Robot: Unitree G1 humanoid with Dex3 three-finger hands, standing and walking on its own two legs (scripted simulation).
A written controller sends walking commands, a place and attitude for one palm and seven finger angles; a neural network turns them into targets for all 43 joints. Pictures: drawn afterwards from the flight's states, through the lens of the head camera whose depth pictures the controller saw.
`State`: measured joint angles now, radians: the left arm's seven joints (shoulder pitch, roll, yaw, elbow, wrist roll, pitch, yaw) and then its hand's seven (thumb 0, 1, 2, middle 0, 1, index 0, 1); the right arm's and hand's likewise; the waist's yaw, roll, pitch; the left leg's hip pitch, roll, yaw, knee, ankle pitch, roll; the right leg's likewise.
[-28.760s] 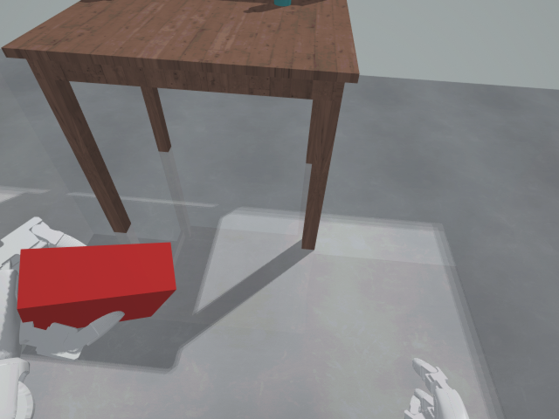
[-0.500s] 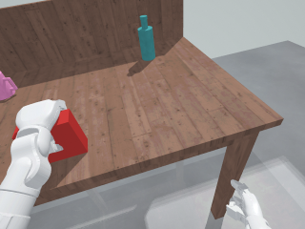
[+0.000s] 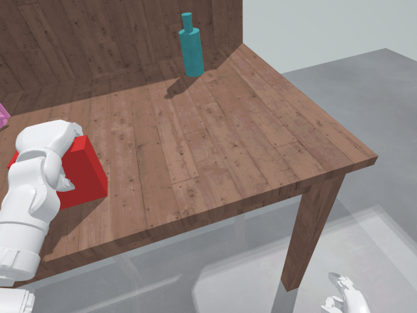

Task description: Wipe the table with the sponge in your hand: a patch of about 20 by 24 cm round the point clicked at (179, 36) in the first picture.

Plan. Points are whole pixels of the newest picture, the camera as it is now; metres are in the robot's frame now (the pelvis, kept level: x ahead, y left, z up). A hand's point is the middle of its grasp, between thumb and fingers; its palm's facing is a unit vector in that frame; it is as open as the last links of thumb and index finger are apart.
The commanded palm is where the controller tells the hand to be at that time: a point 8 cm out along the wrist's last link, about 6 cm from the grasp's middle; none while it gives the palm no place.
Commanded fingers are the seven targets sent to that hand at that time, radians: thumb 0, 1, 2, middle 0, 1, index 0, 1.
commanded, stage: wipe forward along the first lane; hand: left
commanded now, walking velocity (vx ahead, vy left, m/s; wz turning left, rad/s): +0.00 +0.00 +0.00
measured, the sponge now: (69, 183) +0.32 +0.33 +0.11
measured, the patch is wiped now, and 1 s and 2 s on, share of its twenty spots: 0.30 0.50 0.55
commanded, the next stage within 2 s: slide across to the middle lane in 0.82 s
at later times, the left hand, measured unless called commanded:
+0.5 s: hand (62, 147) +0.37 +0.35 +0.16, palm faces -0.08 +0.02 -1.00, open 9.8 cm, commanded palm +0.36 +0.35 +0.18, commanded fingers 0.00 0.10 1.30 -1.20 -1.60 -1.20 -1.60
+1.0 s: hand (66, 135) +0.41 +0.36 +0.16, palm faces -0.12 +0.06 -0.99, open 9.8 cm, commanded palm +0.40 +0.34 +0.19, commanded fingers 0.00 0.10 1.30 -1.20 -1.60 -1.20 -1.60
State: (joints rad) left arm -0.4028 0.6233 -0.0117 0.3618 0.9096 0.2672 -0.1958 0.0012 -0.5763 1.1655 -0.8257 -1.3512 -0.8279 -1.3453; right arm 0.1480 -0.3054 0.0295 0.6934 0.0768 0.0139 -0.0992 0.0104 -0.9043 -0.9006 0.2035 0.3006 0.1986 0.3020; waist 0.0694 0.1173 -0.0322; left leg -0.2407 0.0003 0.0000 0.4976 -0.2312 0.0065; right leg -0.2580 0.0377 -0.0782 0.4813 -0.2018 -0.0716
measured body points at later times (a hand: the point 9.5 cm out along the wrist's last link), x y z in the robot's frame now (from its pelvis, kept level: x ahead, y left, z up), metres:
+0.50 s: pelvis -0.01 +0.01 +0.00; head +0.00 -0.03 +0.44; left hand +0.37 +0.34 +0.22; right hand +0.11 -0.26 -0.14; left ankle +0.02 +0.12 -0.74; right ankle +0.04 -0.07 -0.74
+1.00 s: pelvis +0.01 +0.03 +0.00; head +0.03 -0.01 +0.45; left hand +0.41 +0.35 +0.21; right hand +0.11 -0.24 -0.13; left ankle +0.02 +0.12 -0.74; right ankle +0.04 -0.07 -0.74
